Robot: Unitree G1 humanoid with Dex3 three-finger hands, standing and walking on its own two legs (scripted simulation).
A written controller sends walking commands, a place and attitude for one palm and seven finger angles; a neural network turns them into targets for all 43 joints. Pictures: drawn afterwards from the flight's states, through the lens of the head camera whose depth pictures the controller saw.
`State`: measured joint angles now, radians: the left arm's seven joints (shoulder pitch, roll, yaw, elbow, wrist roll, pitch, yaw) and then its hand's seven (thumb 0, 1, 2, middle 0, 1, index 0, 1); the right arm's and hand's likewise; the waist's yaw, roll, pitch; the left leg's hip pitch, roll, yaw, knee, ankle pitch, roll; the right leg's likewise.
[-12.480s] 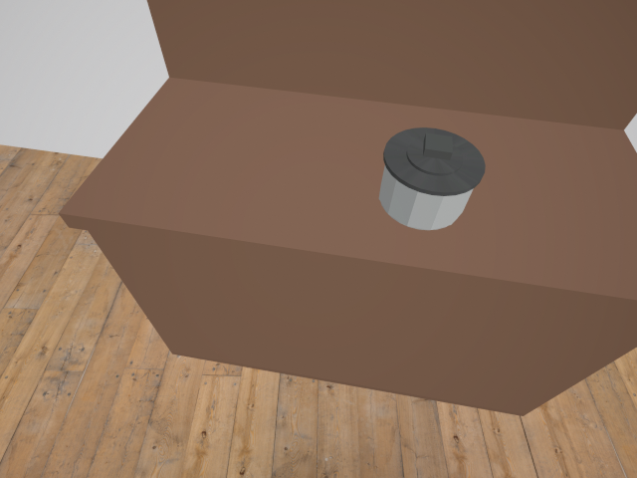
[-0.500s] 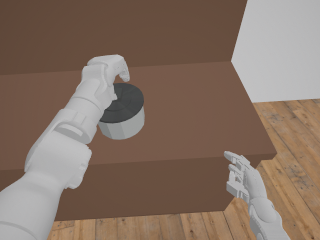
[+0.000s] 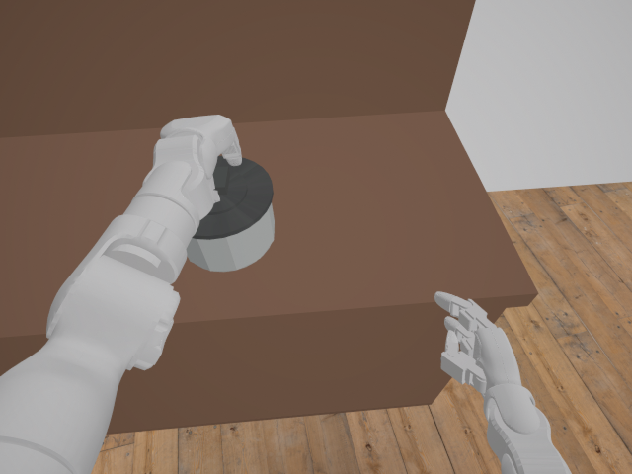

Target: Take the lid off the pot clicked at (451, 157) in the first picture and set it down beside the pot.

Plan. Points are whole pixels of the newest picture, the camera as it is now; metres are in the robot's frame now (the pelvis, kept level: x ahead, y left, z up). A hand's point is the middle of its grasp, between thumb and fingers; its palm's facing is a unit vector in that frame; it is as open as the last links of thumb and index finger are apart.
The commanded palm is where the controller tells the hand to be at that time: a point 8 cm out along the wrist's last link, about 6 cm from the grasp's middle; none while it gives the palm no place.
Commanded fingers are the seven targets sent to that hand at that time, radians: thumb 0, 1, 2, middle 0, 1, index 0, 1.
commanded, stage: lower the open fingers around the knob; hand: left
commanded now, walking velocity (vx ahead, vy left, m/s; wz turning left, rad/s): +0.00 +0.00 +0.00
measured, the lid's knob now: (212, 180) +0.51 +0.12 +0.08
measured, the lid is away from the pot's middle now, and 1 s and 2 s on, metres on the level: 0.00 0.00 0.00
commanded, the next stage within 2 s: close the fingers and squeeze the knob in 0.26 s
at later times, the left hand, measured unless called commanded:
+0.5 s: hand (206, 182) +0.49 +0.12 +0.11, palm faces -0.36 -0.07 -0.93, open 10.4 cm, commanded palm +0.50 +0.13 +0.16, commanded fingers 0.00 -0.09 1.05 -0.54 -0.71 -0.54 -0.71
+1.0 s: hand (205, 184) +0.48 +0.12 +0.11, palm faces -0.36 -0.07 -0.93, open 8.8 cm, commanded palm +0.50 +0.13 +0.16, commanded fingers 0.00 0.20 0.94 -0.64 -1.00 -0.64 -1.00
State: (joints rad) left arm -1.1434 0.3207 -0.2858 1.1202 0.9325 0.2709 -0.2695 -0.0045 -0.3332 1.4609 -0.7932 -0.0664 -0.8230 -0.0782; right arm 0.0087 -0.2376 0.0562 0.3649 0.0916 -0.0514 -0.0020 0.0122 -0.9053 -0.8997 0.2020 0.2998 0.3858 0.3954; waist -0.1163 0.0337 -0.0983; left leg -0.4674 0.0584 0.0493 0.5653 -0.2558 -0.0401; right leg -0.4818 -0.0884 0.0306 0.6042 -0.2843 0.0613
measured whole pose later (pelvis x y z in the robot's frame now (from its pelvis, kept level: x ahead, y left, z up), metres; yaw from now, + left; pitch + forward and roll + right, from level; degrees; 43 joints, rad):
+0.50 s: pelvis +0.01 +0.01 +0.00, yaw +0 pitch +11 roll +1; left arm -1.11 0.33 -0.27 1.10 0.93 0.25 -0.25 0.00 -0.24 1.28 -0.70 -0.30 -0.71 -0.30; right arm 0.03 -0.23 0.03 0.34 0.09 -0.06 0.01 0.01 -0.91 -0.90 0.20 0.30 0.41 0.41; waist -0.12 0.03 -0.11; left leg -0.50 0.06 0.05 0.59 -0.28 -0.03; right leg -0.50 -0.09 0.03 0.61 -0.29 0.07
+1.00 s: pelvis +0.00 +0.00 +0.00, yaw +0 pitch +10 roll +1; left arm -1.10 0.34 -0.26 1.10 0.93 0.24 -0.24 0.00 0.08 1.01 -0.57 -0.89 -0.54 -0.88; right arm 0.02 -0.23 0.05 0.35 0.09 -0.07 0.00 0.01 -0.91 -0.90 0.20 0.30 0.39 0.40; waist -0.12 0.04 -0.10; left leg -0.49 0.06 0.05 0.58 -0.27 -0.04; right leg -0.49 -0.09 0.03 0.61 -0.29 0.06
